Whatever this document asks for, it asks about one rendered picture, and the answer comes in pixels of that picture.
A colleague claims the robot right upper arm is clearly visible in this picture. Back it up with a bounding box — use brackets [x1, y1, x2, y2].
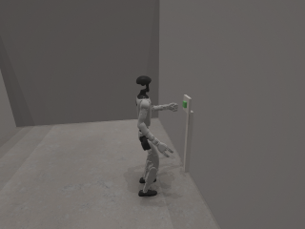
[137, 99, 150, 130]

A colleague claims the panel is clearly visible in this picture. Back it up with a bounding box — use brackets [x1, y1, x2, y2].
[183, 94, 193, 173]

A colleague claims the right robot hand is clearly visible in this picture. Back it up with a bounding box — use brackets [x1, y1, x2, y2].
[156, 142, 173, 157]

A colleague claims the robot left shin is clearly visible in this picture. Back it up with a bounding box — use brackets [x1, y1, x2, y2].
[143, 159, 153, 179]

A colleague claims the left robot forearm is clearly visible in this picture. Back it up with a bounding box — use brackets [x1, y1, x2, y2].
[152, 104, 169, 112]

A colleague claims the robot shin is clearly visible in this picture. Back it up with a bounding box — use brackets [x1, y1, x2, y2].
[143, 159, 153, 179]
[143, 167, 159, 193]

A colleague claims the button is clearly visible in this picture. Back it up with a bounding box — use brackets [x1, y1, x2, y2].
[182, 100, 187, 108]

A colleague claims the robot right shin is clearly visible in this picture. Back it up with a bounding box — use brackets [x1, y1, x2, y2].
[143, 167, 159, 193]

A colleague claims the left robot hand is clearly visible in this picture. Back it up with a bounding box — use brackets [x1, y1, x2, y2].
[168, 103, 178, 112]

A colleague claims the right robot forearm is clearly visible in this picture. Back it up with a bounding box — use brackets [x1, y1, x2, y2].
[139, 123, 160, 146]

